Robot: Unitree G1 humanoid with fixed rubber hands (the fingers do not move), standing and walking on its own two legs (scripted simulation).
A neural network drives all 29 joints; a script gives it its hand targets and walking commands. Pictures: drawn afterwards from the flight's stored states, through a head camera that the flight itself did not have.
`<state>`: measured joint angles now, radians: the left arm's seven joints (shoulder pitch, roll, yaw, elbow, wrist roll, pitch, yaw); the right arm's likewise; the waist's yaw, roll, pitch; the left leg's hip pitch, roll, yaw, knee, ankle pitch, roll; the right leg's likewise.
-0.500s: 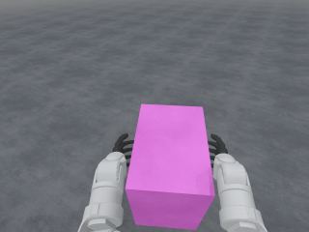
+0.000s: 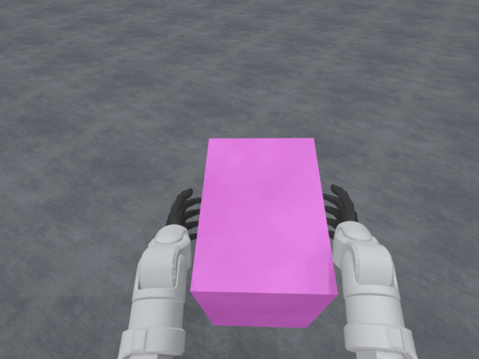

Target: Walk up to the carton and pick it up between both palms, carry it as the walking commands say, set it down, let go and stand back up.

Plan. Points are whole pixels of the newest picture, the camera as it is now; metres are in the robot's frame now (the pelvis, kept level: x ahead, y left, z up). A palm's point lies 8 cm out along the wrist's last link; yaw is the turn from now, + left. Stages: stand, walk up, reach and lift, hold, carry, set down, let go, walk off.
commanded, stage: carry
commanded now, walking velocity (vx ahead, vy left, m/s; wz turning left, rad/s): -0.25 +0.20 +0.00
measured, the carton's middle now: (260, 238) +0.34 -0.02 +0.01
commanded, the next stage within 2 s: none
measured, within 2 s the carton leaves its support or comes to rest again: neither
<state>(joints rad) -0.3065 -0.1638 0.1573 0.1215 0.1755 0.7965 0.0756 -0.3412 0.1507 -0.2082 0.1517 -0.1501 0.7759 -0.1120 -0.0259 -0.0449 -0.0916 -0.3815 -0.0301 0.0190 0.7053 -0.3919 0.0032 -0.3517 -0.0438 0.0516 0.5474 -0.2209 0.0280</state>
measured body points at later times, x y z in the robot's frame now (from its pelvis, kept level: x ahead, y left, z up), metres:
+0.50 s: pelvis -0.10 +0.08 +0.00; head -0.10 +0.06 +0.45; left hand +0.17 +0.21 +0.08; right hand +0.18 -0.07 +0.07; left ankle -0.09 +0.18 -0.65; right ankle -0.08 -0.03 -0.73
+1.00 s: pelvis -0.26 +0.21 -0.01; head -0.27 +0.22 +0.44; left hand +0.00 +0.37 +0.08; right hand +0.03 +0.09 +0.08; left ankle -0.18 +0.29 -0.73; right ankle -0.30 +0.12 -0.70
